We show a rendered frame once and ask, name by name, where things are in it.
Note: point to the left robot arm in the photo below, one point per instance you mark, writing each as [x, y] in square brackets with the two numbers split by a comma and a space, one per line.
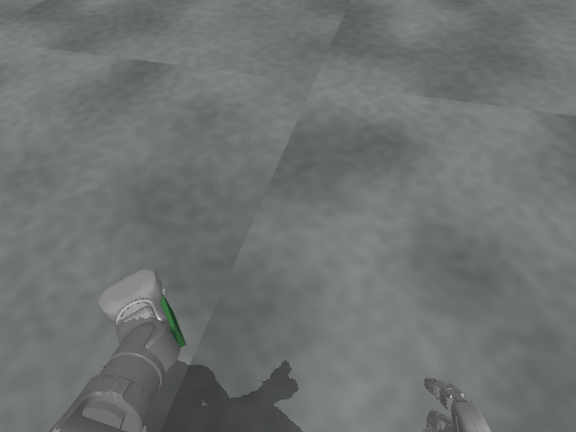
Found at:
[119, 398]

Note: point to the left robot hand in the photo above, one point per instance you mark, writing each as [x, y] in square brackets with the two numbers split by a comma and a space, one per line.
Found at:
[144, 283]

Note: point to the cube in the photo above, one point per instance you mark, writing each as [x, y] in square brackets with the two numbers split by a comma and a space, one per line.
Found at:
[174, 327]

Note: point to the right robot hand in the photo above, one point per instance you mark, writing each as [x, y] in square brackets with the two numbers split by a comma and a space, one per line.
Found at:
[466, 417]

